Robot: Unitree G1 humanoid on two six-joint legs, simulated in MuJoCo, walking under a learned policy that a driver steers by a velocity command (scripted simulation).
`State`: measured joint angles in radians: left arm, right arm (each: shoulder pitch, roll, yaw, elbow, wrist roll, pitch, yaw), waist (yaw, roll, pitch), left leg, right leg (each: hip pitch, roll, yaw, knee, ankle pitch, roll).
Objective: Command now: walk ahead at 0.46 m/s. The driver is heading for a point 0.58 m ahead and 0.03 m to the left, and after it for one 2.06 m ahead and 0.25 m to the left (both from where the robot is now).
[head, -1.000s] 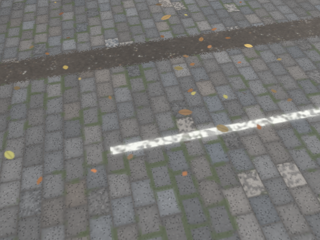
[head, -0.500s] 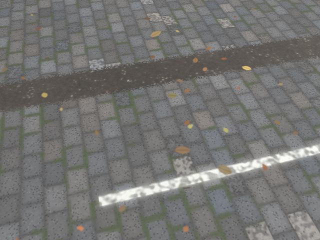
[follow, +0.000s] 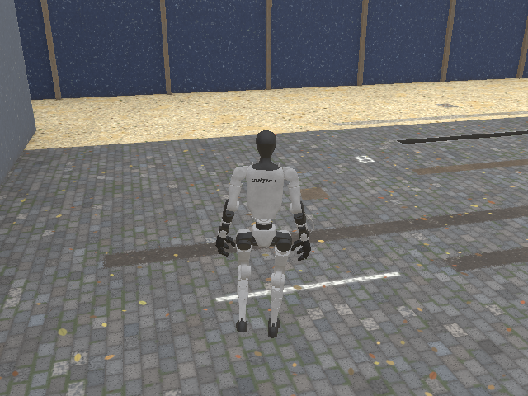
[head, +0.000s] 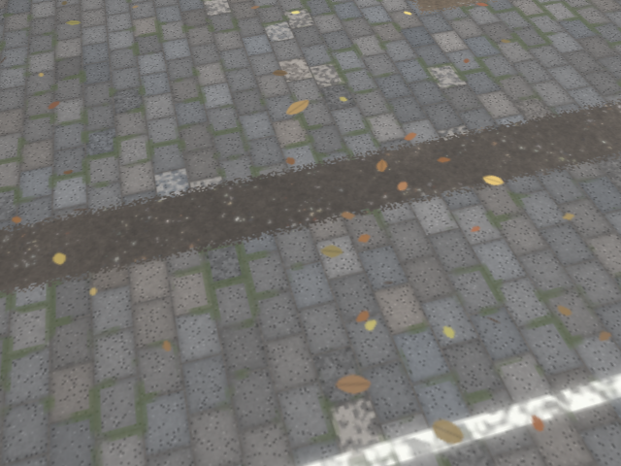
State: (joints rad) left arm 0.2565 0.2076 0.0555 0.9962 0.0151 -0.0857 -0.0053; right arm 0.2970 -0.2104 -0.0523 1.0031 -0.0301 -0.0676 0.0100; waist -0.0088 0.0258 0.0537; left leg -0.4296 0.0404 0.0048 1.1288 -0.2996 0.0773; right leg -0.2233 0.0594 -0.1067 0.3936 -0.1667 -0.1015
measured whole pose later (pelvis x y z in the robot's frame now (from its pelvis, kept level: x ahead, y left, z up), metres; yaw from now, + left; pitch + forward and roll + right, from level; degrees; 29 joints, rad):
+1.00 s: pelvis +0.17 +0.01 +0.00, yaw +0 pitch -1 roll +0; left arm 0.35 0.12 -0.01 1.13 0.01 -0.02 0.04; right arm 0.31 -0.14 0.00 1.13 -0.01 -0.01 -0.03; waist -0.01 0.00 0.01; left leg -0.25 -0.02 0.06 0.39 -0.12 0.05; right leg -0.14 0.02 -0.02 0.41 -0.25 -0.02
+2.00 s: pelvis +0.60 +0.00 +0.00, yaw +0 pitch -1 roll -1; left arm 0.38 0.18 0.05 1.07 0.01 -0.10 0.00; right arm 0.20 -0.20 -0.05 0.97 -0.04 -0.05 0.02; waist 0.01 0.03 0.04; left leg -0.59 0.10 0.00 1.06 -0.19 0.06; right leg -0.11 0.10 -0.12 0.29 -0.18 -0.12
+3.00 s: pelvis +1.17 +0.00 +0.00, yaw +0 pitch +0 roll +0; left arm 0.19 0.21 0.06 0.96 0.02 -0.08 -0.01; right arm 0.33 -0.21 -0.05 1.02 -0.02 -0.07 0.00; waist -0.02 0.02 0.06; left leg -0.35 0.02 0.01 1.16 -0.33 0.08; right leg -0.29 0.05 -0.11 0.45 -0.17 -0.10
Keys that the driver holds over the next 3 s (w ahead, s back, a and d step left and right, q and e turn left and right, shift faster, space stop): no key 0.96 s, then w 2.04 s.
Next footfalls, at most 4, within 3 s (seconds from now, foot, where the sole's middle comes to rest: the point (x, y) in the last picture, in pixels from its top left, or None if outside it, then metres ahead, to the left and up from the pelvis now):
0.32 left None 0.27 0.10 -0.78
0.64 right None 0.19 -0.10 -0.78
1.74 right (353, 398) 0.63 -0.05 -0.78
2.30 left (285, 283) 0.95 0.11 -0.78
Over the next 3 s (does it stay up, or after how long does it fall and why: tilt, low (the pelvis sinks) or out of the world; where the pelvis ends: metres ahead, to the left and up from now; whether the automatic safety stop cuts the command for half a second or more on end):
stays up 1.17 0.00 0.00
